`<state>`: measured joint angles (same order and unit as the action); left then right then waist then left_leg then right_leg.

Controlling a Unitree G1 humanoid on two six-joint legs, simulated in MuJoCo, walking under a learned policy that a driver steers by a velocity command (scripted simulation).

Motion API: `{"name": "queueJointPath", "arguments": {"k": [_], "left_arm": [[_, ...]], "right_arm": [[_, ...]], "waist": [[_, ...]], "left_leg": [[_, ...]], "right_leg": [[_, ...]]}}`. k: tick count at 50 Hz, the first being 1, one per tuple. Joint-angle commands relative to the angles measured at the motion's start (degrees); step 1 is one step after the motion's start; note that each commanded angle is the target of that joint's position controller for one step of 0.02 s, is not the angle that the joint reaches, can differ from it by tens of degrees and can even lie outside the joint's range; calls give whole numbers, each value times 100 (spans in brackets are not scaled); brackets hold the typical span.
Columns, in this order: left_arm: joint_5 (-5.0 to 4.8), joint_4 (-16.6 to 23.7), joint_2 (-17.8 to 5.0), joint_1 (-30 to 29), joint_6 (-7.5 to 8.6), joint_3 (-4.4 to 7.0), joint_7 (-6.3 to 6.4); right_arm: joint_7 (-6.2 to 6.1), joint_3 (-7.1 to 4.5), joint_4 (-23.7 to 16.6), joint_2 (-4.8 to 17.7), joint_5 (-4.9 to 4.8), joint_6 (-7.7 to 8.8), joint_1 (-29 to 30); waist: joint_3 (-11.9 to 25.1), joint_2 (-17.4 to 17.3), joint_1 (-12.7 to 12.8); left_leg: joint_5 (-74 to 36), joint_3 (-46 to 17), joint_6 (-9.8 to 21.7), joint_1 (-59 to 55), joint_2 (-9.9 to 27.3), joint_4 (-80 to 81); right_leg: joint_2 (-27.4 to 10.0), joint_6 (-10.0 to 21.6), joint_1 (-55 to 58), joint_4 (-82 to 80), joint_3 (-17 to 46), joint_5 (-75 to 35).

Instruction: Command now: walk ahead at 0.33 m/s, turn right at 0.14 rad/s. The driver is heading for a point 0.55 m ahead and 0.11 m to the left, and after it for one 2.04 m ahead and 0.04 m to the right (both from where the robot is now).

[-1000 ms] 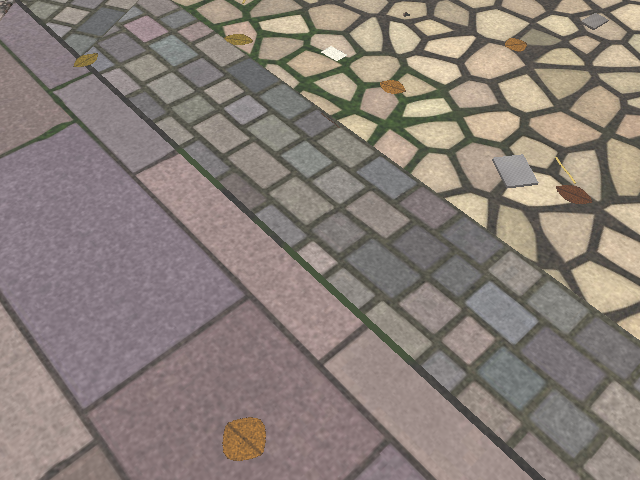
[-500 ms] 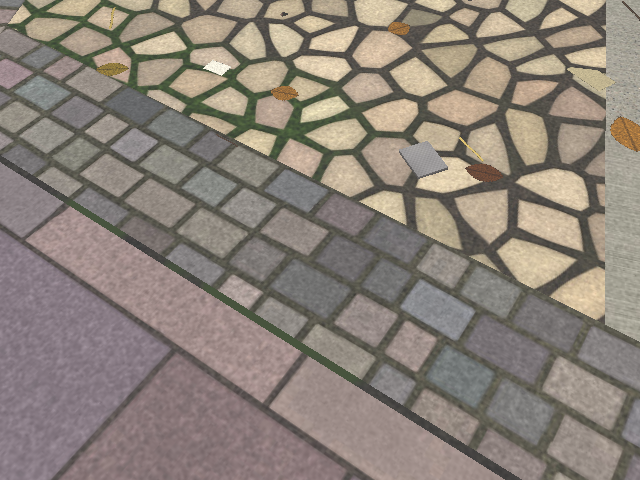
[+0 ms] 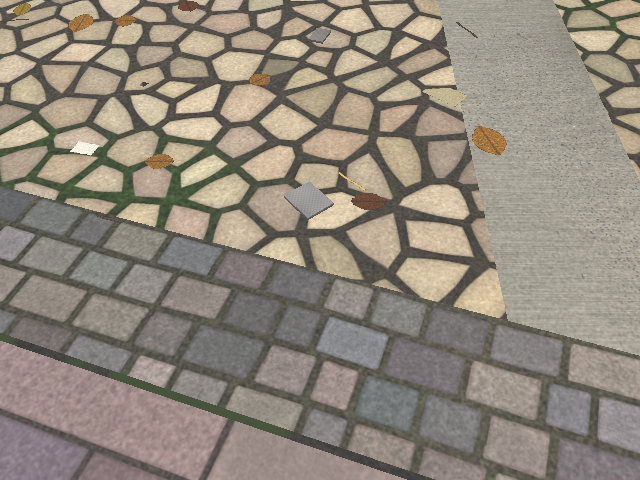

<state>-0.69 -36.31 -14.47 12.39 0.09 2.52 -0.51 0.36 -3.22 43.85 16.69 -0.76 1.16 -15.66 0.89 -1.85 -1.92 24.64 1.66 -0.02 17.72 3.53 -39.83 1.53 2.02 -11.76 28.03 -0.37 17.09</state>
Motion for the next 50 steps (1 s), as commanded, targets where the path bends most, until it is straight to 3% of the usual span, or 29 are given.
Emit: {"name": "queueJointPath", "arguments": {"k": [1,2,5,8,10,12,16,17,18,19,20,21,22,23,24,25,26,28,32,36,41,44,45,46,47,48,49,50], "left_arm": [[50,22,-1131,1139,264,342,34],[40,45,-965,961,329,287,34],[53,69,-830,673,363,221,55],[41,-24,-900,687,363,245,84],[16,-144,-1034,866,372,283,93],[-33,-278,-1153,1064,387,320,88],[-87,-456,-1274,1085,362,373,99],[-69,-469,-1327,1041,338,386,107],[-51,-485,-1308,1009,301,372,119],[0,-487,-1151,1090,275,300,146],[66,-295,-649,1598,310,129,132],[-7,-345,-317,1869,414,14,122],[-174,-286,-938,1208,481,166,76],[-226,-137,-1092,730,523,197,57],[-128,-112,-1042,486,547,180,75],[-56,-143,-973,488,523,199,80],[-52,-210,-883,658,470,196,71],[-39,-313,-699,822,360,167,84],[59,-120,-625,135,341,139,120],[25,49,-429,-668,467,56,21],[-41,318,-468,-1377,542,43,-164],[-29,321,-654,-1142,560,108,-223],[-13,216,-783,-705,562,180,-205],[1,-40,-1032,160,555,319,-154],[56,-227,-1447,1216,527,435,-85],[86,-330,-1924,1408,522,518,-109],[21,-291,-1267,1448,521,369,-110],[30,-263,-1064,1037,525,283,-89]], "right_arm": [[67,-198,-851,845,-115,349,1021],[97,-203,-712,788,-117,361,899],[165,-167,-628,598,14,415,923],[209,-33,-620,289,28,428,1143],[237,31,-709,200,-1,435,1472],[280,42,-796,257,-38,434,1703],[329,-25,-865,519,-54,454,1641],[307,-75,-825,624,-40,452,1411],[257,-170,-680,775,-21,435,857],[191,-285,-446,996,-24,411,-44],[132,-404,-363,1564,120,398,-829],[199,-373,-239,1531,77,405,-1163],[181,-235,-251,1080,8,415,-845],[156,-187,-300,953,2,399,-402],[141,-148,-347,836,48,382,-50],[151,-110,-387,704,123,394,174],[150,-86,-403,615,168,418,308],[149,-90,-341,591,115,500,359],[83,-126,-145,735,81,534,153],[21,-145,4,878,13,457,-184],[-2,-182,272,999,-44,293,-670],[-41,-229,334,1100,-64,195,-620],[-52,-236,325,1141,-61,166,-513],[-65,-185,313,1023,-32,136,-476],[-81,-43,165,708,107,149,-532],[-23,166,54,-4,76,285,-1311],[16,47,146,617,-57,407,-913],[46,-42,-46,911,-189,482,-322]], "waist": [[-405,1189,689],[-528,1121,588],[-623,892,423],[-523,756,469],[-576,787,587],[-660,790,648],[-671,813,420],[-468,854,261],[-56,816,-61],[585,736,-465],[1614,-356,-476],[2365,-1491,-389],[1498,-1005,-488],[717,-654,-360],[304,-224,-200],[74,-226,1],[79,-361,168],[17,-357,306],[-370,-123,199],[-493,-42,-123],[-636,-62,-348],[-425,-222,-95],[-129,-278,187],[462,-194,621],[1406,371,990],[2083,1947,517],[2041,1398,836],[1140,1084,813]], "left_leg": [[577,-367,61,3348,110,-2125],[86,-387,131,3413,216,-2191],[-1114,-291,25,3175,294,-1814],[-1939,-94,-154,2508,156,-730],[-2362,-26,-174,2026,24,6],[-2517,-21,-110,1740,-64,403],[-2219,-113,231,1415,-126,854],[-2057,14,343,1004,-267,899],[-1990,183,492,191,-455,982],[-2010,153,670,-1183,-416,861],[-1393,-1908,1381,-3451,1076,844],[289,-4359,1858,-4137,1832,2037],[924,-4167,1574,-3558,1708,2440],[606,-3419,1384,-2749,1571,2509],[-49,-2826,1307,-1960,1370,2584],[-585,-2362,1270,-1354,1130,2727],[-820,-2106,1278,-996,995,2889],[-1198,-1689,1395,-632,898,3156],[-1820,-1139,1442,-639,821,3440],[-2214,-615,1226,-863,640,3402],[-2391,-682,1172,-1754,999,3047],[-3464,-724,1015,-2237,1154,2504],[-4455,-601,926,-2249,1039,1946],[-5025,-352,764,-1948,736,871],[-3641,-129,543,-778,414,-913],[370,-227,158,1600,-731,-2883],[812,-962,192,2314,-525,-3510],[356,-842,260,2673,-227,-3573]], "right_leg": [[-2202,1550,1865,-1621,3130,1047],[-1908,1359,1774,-1734,2704,1163],[-1523,1118,1421,-1995,1801,-465],[-1211,992,1032,-2018,1005,-1310],[-1172,930,761,-2021,784,-1404],[-1322,930,699,-2043,804,-1297],[-1649,769,1184,-1745,849,-1949],[-1610,694,1289,-1381,768,-2859],[-1411,564,1262,-599,548,-3903],[-1128,380,751,587,311,-4156],[-558,8,-1151,2853,87,-2322],[247,-147,-2246,4170,693,1596],[-96,-86,-2921,4722,928,1450],[-399,0,-3140,4656,674,940],[-642,20,-2976,4378,531,465],[-830,18,-2692,4087,539,114],[-933,0,-2364,3979,568,-107],[-982,-94,-2190,3769,483,-271],[-1059,-333,-2769,2722,434,-1291],[-839,-344,-2533,1206,178,-2332],[-649,-175,-2623,345,147,-2100],[-464,71,-2168,104,55,-1386],[-279,198,-1501,-13,-115,-1281],[-154,382,-238,-75,-240,-1390],[-1128,744,1617,210,818,-1581],[-2400,1715,3497,-419,3723,-283],[-2360,1631,3482,-953,4249,486],[-2174,1370,2807,-1043,3336,228]]}}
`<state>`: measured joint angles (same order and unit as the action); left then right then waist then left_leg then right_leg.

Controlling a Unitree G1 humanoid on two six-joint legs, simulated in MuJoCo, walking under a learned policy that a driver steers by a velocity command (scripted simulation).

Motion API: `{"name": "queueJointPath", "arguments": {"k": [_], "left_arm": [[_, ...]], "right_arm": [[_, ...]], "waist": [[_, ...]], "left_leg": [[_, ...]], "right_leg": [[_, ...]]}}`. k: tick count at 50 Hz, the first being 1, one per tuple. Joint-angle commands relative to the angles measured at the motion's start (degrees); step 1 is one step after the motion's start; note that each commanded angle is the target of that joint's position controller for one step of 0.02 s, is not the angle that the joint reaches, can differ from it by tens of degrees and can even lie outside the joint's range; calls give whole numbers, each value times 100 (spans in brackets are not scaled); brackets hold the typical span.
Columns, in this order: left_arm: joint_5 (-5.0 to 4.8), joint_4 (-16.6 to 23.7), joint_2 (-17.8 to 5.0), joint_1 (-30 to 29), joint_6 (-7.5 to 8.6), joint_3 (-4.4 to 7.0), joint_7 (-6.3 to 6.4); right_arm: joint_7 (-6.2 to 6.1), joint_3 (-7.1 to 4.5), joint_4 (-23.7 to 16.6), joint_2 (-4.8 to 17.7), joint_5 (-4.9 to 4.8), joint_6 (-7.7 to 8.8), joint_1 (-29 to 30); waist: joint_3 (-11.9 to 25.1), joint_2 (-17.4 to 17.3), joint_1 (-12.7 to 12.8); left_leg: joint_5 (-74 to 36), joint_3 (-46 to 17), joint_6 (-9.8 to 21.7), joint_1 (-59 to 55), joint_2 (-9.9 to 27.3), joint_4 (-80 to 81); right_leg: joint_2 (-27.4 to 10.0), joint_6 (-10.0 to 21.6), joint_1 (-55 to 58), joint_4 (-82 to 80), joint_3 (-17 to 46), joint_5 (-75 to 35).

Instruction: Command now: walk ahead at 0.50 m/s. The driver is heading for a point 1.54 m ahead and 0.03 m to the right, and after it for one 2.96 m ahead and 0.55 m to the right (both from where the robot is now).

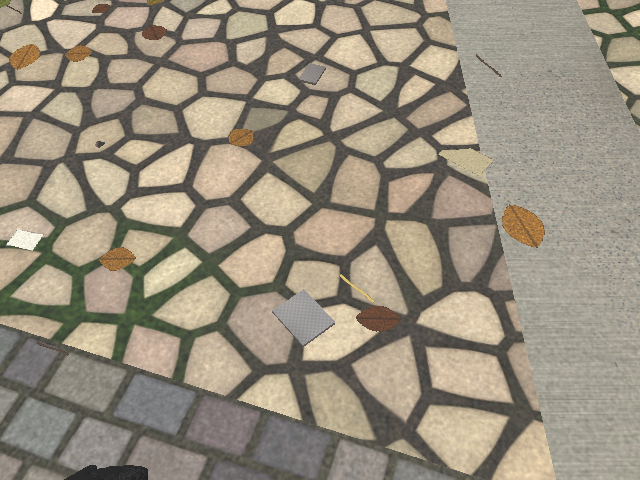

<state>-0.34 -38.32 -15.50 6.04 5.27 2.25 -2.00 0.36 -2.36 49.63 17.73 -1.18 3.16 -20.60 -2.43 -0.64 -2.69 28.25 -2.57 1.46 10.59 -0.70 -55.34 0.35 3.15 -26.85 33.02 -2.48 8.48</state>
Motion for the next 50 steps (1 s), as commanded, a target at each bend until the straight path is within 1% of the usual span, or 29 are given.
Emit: {"name": "queueJointPath", "arguments": {"k": [1,2,3,5,6,8,11,13,15,17,18,19,20,21,22,23,24,25,27,29,32,34,35,36,37,38,39,43,50], "left_arm": [[11,-26,-878,1306,-4,275,69],[38,-15,-746,1033,-6,234,55],[92,-4,-641,892,19,196,50],[44,-71,-651,837,87,209,38],[35,-129,-702,805,121,217,39],[51,-246,-818,781,118,244,86],[52,-380,-873,860,33,241,167],[35,-539,-934,1106,-21,241,202],[8,-659,-953,1143,-86,240,224],[-23,-738,-971,1051,-153,251,252],[-36,-766,-965,956,-189,252,266],[-38,-786,-897,908,-215,231,277],[55,-797,-766,1139,-203,184,281],[158,-840,-383,1875,-157,48,258],[102,-988,-300,2035,-204,-17,241],[3,-971,-693,1764,-296,81,225],[-53,-929,-747,1461,-402,123,259],[-38,-910,-727,1247,-524,144,321],[8,-916,-638,1170,-721,157,424],[44,-1068,-473,1323,-751,126,473],[86,-1232,-374,1350,-707,119,443],[199,-1226,-391,1216,-687,111,415],[222,-1136,-551,1078,-672,118,430],[135,-1220,-906,935,-658,212,439],[119,-1230,-672,824,-594,170,422],[153,-1269,-502,754,-526,117,420],[158,-1297,-477,686,-466,108,412],[80,-1480,-462,876,-334,89,399],[56,-1727,-416,996,-385,53,414]], "right_arm": [[30,-105,-702,742,-109,312,503],[23,-123,-728,692,0,303,667],[32,-139,-703,636,25,252,552],[27,-102,-624,418,30,132,336],[7,-92,-632,356,56,75,380],[-28,-67,-739,279,137,34,650],[18,4,-832,93,156,89,1154],[66,0,-906,107,140,115,1480],[106,-33,-957,201,138,127,1610],[142,-91,-975,357,179,151,1586],[146,-127,-915,424,207,162,1405],[127,-177,-771,505,249,175,1048],[74,-261,-717,835,293,191,773],[26,-250,-749,1009,407,152,622],[23,-139,-676,522,343,61,446],[61,-58,-659,316,195,3,574],[79,-51,-667,314,151,-35,897],[79,-42,-700,311,152,-66,1223],[52,-68,-740,388,243,-131,1755],[8,-77,-693,354,293,-159,1882],[-57,-73,-534,328,197,-178,1858],[-69,-8,-374,157,166,-192,1663],[-64,8,-309,127,199,-194,1571],[-70,-37,-325,173,196,-210,1451],[-98,-39,-287,219,233,-216,1572],[-118,-45,-261,180,212,-218,1547],[-143,-39,-190,132,197,-230,1479],[-142,-48,25,112,180,-234,1377],[-155,-69,355,133,128,-288,1370]], "waist": [[1013,464,731],[638,292,572],[562,406,375],[503,453,206],[351,413,146],[164,342,117],[215,442,305],[327,450,469],[362,511,479],[400,549,384],[463,517,245],[619,416,72],[966,-1,65],[1737,-839,357],[2252,-1322,172],[2030,-913,132],[1533,-602,198],[1146,-425,266],[733,-691,472],[743,-827,513],[825,-675,546],[634,-494,526],[386,-291,428],[92,386,150],[6,473,238],[20,568,181],[35,607,147],[224,361,226],[353,89,303]], "left_leg": [[-521,-243,111,3255,484,-1766],[-842,-187,65,3077,650,-1396],[-1081,-229,35,2723,792,-1198],[-1235,-161,-73,2423,838,-902],[-1285,-109,-152,2404,830,-702],[-1634,0,-314,2436,771,-46],[-2849,235,-313,1909,536,1385],[-3471,254,-286,1652,368,1956],[-3467,139,-188,1597,323,2275],[-3141,59,-23,1515,297,2508],[-3142,86,65,1274,251,2720],[-3515,191,169,730,149,3039],[-5631,-127,347,-117,549,3003],[-7367,-1252,1139,-1793,1628,2549],[-7445,-2065,1785,-2136,2205,2731],[-6130,-2044,1678,-1711,2034,2967],[-4911,-1871,1466,-1211,1872,3209],[-3795,-1752,1318,-625,1758,3495],[-2295,-1391,1050,501,1420,3985],[-1900,-984,969,924,1172,4110],[-1019,-734,841,1084,1034,4060],[21,-637,445,1332,821,4036],[240,-540,211,1382,661,3869],[-78,-157,36,1042,314,3740],[-539,-64,-42,525,253,3430],[-886,-37,-7,266,249,3277],[-1141,-35,47,134,270,3194],[-2036,24,115,71,246,3027],[-2921,59,89,-113,250,2879]], "right_leg": [[-1831,1126,3533,-1628,2886,434],[-1619,1078,2867,-1789,2415,-185],[-1475,1039,2450,-1959,2112,-547],[-1369,1119,2059,-2253,1736,-927],[-1362,1141,1850,-2320,1509,-1573],[-1245,1109,1659,-2287,973,-2912],[-838,812,1539,-2173,287,-3375],[-873,750,1765,-2089,292,-3164],[-1030,710,2087,-1879,417,-2967],[-1166,619,2345,-1503,593,-2805],[-1148,530,2397,-1212,626,-2739],[-950,394,2360,-731,566,-2763],[-553,118,2086,21,375,-2207],[-89,-246,911,1257,257,-122],[137,-509,394,2298,544,2853],[-25,-569,212,2661,832,3263],[-166,-611,-43,2767,792,3092],[-285,-651,-95,2593,727,2814],[-399,-720,506,1870,636,2247],[-319,-704,1134,1230,468,1752],[-228,-551,1819,128,280,549],[-302,-370,2113,-497,354,152],[-613,-220,1937,-863,688,349],[-576,-63,1116,-904,709,1440],[-513,-81,613,-1140,714,1931],[-520,-177,465,-1268,724,1880],[-493,-265,467,-1288,701,1600],[-432,-316,945,-1052,606,617],[-342,-283,1303,-900,480,-201]]}}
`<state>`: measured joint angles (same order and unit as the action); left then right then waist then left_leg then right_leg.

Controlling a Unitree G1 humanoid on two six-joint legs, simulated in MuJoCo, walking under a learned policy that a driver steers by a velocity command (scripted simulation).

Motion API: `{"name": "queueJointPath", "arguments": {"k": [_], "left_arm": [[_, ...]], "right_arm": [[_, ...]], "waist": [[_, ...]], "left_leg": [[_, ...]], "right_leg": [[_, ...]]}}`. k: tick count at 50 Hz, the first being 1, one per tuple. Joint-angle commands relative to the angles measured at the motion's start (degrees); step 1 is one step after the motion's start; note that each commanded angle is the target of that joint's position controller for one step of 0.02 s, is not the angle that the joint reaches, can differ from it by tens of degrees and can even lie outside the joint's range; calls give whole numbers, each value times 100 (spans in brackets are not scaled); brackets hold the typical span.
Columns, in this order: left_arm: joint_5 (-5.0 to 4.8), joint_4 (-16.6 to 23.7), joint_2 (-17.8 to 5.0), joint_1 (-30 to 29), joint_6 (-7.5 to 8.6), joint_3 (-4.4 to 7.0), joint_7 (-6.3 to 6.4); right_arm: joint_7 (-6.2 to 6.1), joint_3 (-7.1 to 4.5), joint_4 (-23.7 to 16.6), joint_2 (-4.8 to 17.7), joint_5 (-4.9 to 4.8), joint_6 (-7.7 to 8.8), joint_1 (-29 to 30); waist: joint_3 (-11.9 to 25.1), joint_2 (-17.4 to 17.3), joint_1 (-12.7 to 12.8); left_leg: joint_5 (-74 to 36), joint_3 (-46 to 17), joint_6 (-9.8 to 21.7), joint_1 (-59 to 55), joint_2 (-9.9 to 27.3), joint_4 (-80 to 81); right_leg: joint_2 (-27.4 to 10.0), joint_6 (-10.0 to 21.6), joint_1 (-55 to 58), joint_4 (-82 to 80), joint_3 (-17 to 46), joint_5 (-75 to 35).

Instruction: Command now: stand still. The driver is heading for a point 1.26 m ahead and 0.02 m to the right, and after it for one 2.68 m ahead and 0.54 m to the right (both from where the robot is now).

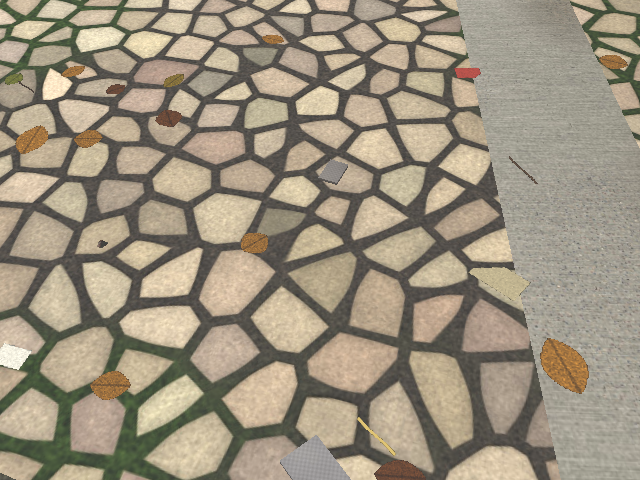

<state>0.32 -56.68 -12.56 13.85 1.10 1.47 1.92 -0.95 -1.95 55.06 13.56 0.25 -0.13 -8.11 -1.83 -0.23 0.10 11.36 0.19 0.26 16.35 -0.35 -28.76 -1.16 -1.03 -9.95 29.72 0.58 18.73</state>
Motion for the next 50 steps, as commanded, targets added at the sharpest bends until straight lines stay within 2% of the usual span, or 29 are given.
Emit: {"name": "queueJointPath", "arguments": {"k": [1,12,30,31,32,34,35,37,38,39,40,41,42,43,44,45,46,47,48,49,50], "left_arm": [[-11,80,-699,211,24,126,21],[-6,-212,-574,186,-23,84,17],[1,-531,-423,474,-16,15,58],[-9,-600,-382,609,-23,9,64],[-41,-610,-453,651,-38,37,79],[-87,-494,-627,628,-35,99,113],[-118,-482,-708,751,8,131,114],[-184,-520,-992,1018,128,252,89],[-193,-493,-1038,961,171,287,73],[-185,-420,-962,809,209,276,51],[-210,-342,-899,595,236,262,20],[-230,-251,-821,351,237,240,-15],[-224,-157,-788,199,249,230,-40],[-198,-16,-596,13,303,172,-61],[-178,219,-310,17,411,108,-36],[-274,284,-470,-113,497,152,-52],[-358,279,-478,-89,554,158,-112],[-331,229,-462,-64,594,161,-148],[-279,239,-537,-133,613,215,-159],[-218,253,-641,-206,596,278,-177],[-211,263,-576,-224,565,285,-211]], "right_arm": [[-34,-113,-141,556,-19,29,116],[-114,-130,270,588,-37,-55,144],[-146,-108,670,476,-35,-74,31],[-148,-95,734,422,-37,-79,-71],[-154,-114,761,458,-65,-87,-118],[-151,-145,716,509,-85,-35,-74],[-127,-135,642,443,-90,44,35],[-28,-101,528,220,-129,246,193],[26,-93,484,184,-147,326,223],[72,-95,482,171,-186,393,113],[101,-87,522,127,-229,444,-101],[108,-121,685,156,-248,475,-551],[98,-196,915,290,-213,482,-1086],[81,-335,1084,710,-169,508,-1842],[142,-482,1180,1369,-183,548,-2617],[167,-304,1117,935,-72,645,-2340],[170,-208,957,633,-72,714,-1894],[198,-146,831,490,-70,741,-1606],[220,-102,759,441,-72,730,-1435],[216,-38,738,287,-45,692,-1434],[192,-16,754,273,-28,651,-1559]], "waist": [[290,31,23],[178,50,-1],[-44,29,-23],[68,48,-17],[-31,112,-14],[-449,269,38],[-632,401,106],[-772,994,200],[-894,1066,176],[-946,1001,49],[-982,972,-130],[-897,838,-376],[-721,586,-545],[-406,-385,-799],[74,-1861,-949],[-10,-1206,-706],[-322,-731,-472],[-324,-414,-340],[-419,-261,-242],[-381,-268,-204],[-351,-439,-198]], "left_leg": [[-1278,-217,205,-710,217,215],[-1281,-224,172,-817,224,253],[-692,-224,138,-710,190,410],[-28,-144,143,-741,111,401],[930,-30,167,-588,-16,286],[2378,55,244,91,-128,32],[2385,80,254,412,-126,-173],[1373,385,197,961,-147,-1196],[1177,244,273,1067,65,-1546],[1279,192,377,1035,166,-1504],[1366,223,474,671,185,-984],[1212,356,517,-188,52,-265],[830,325,476,-1045,-71,76],[1129,-1020,756,-1929,661,729],[1617,-3530,1568,-2769,1937,1741],[1759,-4281,1766,-2598,2324,1930],[1507,-3671,1611,-2409,2228,1834],[1193,-2957,1398,-2265,1952,1842],[673,-2399,1242,-2120,1782,1907],[97,-1853,1075,-1976,1526,1977],[-412,-1509,1030,-1861,1408,2011]], "right_leg": [[-182,138,-366,-572,162,-1278],[-105,134,-280,-696,56,-1308],[-40,123,-441,-866,-28,-632],[3,154,-404,-909,-71,-36],[27,249,-506,-920,-45,784],[-179,537,-777,-1069,317,2288],[-424,699,-774,-1241,682,2648],[-1312,1163,-412,-1833,1855,2957],[-1659,1349,-495,-1985,2258,2813],[-1720,1359,-547,-1960,2260,2571],[-1595,1228,-709,-1784,1991,2264],[-1263,1015,-1057,-1477,1506,1908],[-860,830,-1399,-902,1008,1196],[-257,502,-2067,753,198,76],[397,206,-3102,2699,-336,741],[204,309,-3614,3916,375,1242],[-81,481,-3946,4401,540,815],[-309,598,-3945,4367,487,269],[-483,630,-3937,4051,417,-183],[-591,618,-3694,3757,316,-494],[-621,549,-3479,3485,213,-623]]}}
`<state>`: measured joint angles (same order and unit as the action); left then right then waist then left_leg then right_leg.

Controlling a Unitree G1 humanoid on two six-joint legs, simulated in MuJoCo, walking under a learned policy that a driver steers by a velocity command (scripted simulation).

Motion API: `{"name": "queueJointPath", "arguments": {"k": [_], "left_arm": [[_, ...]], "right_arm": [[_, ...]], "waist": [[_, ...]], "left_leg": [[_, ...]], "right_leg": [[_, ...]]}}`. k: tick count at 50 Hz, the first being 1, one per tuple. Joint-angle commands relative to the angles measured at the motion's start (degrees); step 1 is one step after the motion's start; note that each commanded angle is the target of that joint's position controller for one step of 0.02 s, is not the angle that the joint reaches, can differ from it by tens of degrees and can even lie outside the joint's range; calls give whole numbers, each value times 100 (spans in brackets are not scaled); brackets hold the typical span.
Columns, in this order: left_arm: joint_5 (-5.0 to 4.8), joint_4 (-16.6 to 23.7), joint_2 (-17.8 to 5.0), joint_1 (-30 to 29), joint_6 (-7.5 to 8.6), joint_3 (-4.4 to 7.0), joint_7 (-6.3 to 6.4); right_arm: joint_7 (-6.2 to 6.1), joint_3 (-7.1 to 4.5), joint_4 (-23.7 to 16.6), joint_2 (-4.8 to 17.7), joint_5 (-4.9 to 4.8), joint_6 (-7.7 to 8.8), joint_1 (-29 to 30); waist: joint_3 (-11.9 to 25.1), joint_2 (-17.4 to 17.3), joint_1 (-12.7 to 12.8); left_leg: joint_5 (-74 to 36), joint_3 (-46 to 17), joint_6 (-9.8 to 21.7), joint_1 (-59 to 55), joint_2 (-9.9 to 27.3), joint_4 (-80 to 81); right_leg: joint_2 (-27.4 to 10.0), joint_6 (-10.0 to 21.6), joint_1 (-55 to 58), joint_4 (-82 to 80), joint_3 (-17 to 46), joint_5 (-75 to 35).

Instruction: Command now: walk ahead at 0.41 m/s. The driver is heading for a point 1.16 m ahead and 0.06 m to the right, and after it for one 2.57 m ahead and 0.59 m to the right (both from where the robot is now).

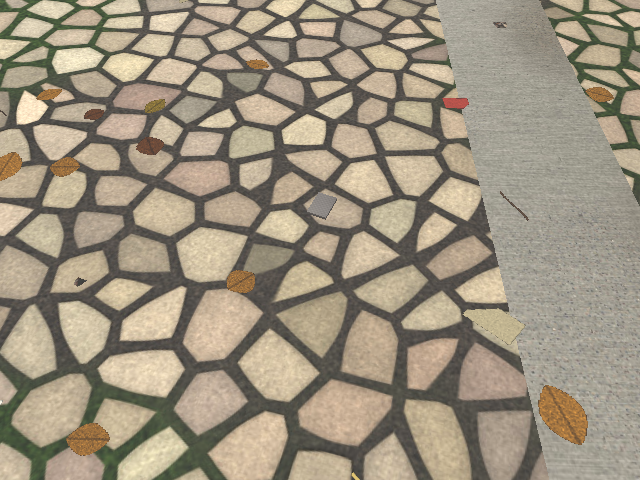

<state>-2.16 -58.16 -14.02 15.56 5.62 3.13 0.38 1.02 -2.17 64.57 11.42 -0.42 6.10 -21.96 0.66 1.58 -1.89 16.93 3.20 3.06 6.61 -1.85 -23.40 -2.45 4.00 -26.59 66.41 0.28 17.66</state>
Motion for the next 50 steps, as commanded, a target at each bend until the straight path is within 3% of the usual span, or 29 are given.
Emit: {"name": "queueJointPath", "arguments": {"k": [1,6,11,13,14,15,16,17,18,19,20,21,22,24,26,28,30,34,38,41,42,43,44,45,46,47,48,49,50], "left_arm": [[53,430,-343,-465,72,112,-86],[78,943,-33,-1757,1,-41,-140],[25,1237,-243,-2363,9,-55,-270],[34,1243,-443,-2135,41,25,-308],[40,1160,-605,-1739,45,109,-302],[29,901,-815,-862,30,243,-274],[26,618,-1076,170,-2,370,-223],[193,447,-1618,999,-35,492,-183],[186,402,-1381,1012,-40,382,-207],[125,454,-1005,417,8,259,-225],[124,590,-746,-141,41,177,-228],[181,641,-587,-564,87,121,-261],[244,646,-407,-771,130,65,-291],[257,533,-357,-723,149,46,-310],[249,415,-510,-492,157,63,-236],[249,341,-684,-218,146,92,-133],[235,295,-722,14,108,92,-59],[157,177,-809,483,68,101,4],[120,-15,-838,913,-48,135,23],[115,-30,-951,857,-145,199,47],[120,8,-1006,732,-172,215,47],[132,50,-939,612,-206,186,41],[197,172,-757,590,-206,96,36],[233,250,-50,1275,-82,-116,-40],[121,163,-241,1154,86,-93,-71],[-46,338,-769,545,185,50,-91],[-70,444,-820,146,217,60,-66],[10,461,-776,-48,192,96,-20],[72,443,-688,23,112,134,10]], "right_arm": [[-44,20,-185,492,39,-7,-307],[-220,-21,-305,870,63,-101,-471],[-236,-101,-230,927,-60,-117,-754],[-234,-156,-279,1028,-44,-160,-625],[-231,-190,-314,1109,-21,-196,-546],[-228,-186,-357,1087,13,-250,-448],[-217,-138,-458,1005,55,-273,-365],[-149,41,-574,324,66,-199,-978],[-101,108,-519,157,-46,-12,-972],[-78,-43,-724,679,-214,116,-373],[-101,-79,-878,861,-269,178,101],[-161,-119,-908,857,-206,176,300],[-207,-176,-883,815,-118,96,232],[-221,-161,-840,530,-94,-68,-28],[-239,-195,-977,570,-69,-146,270],[-242,-231,-1192,671,-6,-154,844],[-202,-230,-1335,637,20,-124,1269],[-101,-155,-1570,514,-31,-71,2142],[37,-102,-1828,546,-76,-28,2734],[118,-149,-1903,741,-96,23,2597],[118,-219,-1826,890,-92,37,2230],[95,-350,-1573,1110,-83,40,1390],[46,-488,-1284,1486,-28,35,248],[25,-637,-1107,2086,47,-8,-503],[37,-482,-1087,1611,24,-22,-533],[24,-373,-1170,1265,-23,-9,27],[14,-301,-1320,1053,-12,-3,577],[37,-239,-1370,865,34,5,943],[58,-188,-1369,716,87,27,1106]], "waist": [[-590,-592,-3],[-838,-551,-199],[-1005,-629,-174],[-726,-694,86],[-377,-823,332],[152,-862,787],[767,-780,1237],[1768,552,1010],[2287,1200,952],[1303,927,847],[637,507,678],[279,64,447],[124,71,214],[33,240,9],[-193,197,-20],[-367,80,94],[-401,63,202],[-506,74,490],[-660,59,646],[-488,213,423],[-229,324,189],[272,303,-246],[1099,62,-663],[2022,-1338,-454],[2339,-1480,-521],[1392,-1185,-455],[824,-767,-294],[402,-442,-115],[205,-509,100]], "left_leg": [[-1391,-1544,745,-878,1465,1505],[-1756,-863,747,-272,1279,1819],[-2012,-652,672,-721,1574,1782],[-3276,-536,549,-1119,1676,1272],[-4388,-456,482,-1223,1668,741],[-5175,-279,356,-1058,1487,-283],[-4605,-157,166,-130,1241,-1679],[-1984,-24,-196,2088,332,-4070],[1403,-878,-191,2902,-205,-5338],[1207,-1088,-42,3499,184,-5802],[689,-893,63,3505,510,-5659],[202,-791,83,3191,783,-5258],[-78,-807,109,2792,986,-4927],[-148,-793,79,2365,1106,-4549],[-432,-702,-17,2618,1155,-4101],[-1044,-684,-150,3170,1196,-3397],[-1719,-628,-214,3352,1138,-2621],[-2481,-345,-239,3080,844,-1336],[-2127,-362,-142,3332,737,-766],[-1449,-272,68,2903,571,-522],[-1274,-109,169,2276,379,-479],[-1331,55,327,1131,181,-388],[-1410,-570,649,-690,751,-644],[-570,-3282,1631,-3053,2268,-308],[-80,-4656,1773,-3269,2522,558],[-5,-3742,1391,-2547,2280,614],[-428,-2900,1182,-1619,2060,740],[-897,-2321,1069,-752,1836,952],[-1153,-1901,955,-182,1622,1151]], "right_leg": [[-487,-52,-1773,-418,126,-604],[-239,-351,-1346,-2469,-248,-1573],[-100,-124,-969,-3405,-227,-1880],[53,63,-497,-3555,-280,-1622],[238,168,110,-3492,-404,-1465],[440,316,1200,-3461,-526,-1371],[112,536,2781,-3355,-133,-1263],[-1458,1386,4993,-3718,2492,66],[-2089,1705,5185,-5021,4627,827],[-1832,1335,4426,-5176,3968,961],[-1642,1108,3439,-5254,3003,428],[-1428,977,2506,-5410,2296,-269],[-1191,856,1897,-5566,1767,-686],[-1022,929,1324,-5824,1317,-926],[-949,992,1139,-6045,1013,-1083],[-978,1008,1334,-6151,915,-1267],[-899,913,1555,-6157,718,-1465],[-781,747,1842,-6162,361,-1534],[-1090,724,2747,-5810,372,-1758],[-1292,588,3218,-5298,405,-2741],[-1232,513,3230,-4856,322,-3760],[-968,377,3034,-3889,103,-4573],[-665,188,2026,-2367,-118,-3862],[364,-277,-431,1,-307,-1080],[571,-224,-1258,888,584,1471],[174,-92,-1793,1201,651,1210],[-167,-43,-1725,987,466,638],[-378,-58,-1468,578,357,227],[-553,-63,-1082,241,387,-52]]}}
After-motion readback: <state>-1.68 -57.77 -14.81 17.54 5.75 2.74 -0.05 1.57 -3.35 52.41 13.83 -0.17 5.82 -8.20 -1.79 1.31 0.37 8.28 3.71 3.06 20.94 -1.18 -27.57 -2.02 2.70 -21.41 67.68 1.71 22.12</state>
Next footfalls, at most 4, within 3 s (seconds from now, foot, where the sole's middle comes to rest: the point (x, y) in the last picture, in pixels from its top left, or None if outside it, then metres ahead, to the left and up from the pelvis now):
0.32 right None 0.36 -0.15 -0.78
0.88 left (276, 416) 0.68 0.08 -0.78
1.42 right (370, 301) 0.99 -0.15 -0.78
1.94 left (284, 217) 1.30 0.07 -0.78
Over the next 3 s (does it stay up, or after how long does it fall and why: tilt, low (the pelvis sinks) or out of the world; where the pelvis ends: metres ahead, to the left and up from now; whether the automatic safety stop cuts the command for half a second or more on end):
stays up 1.63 -0.24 -0.02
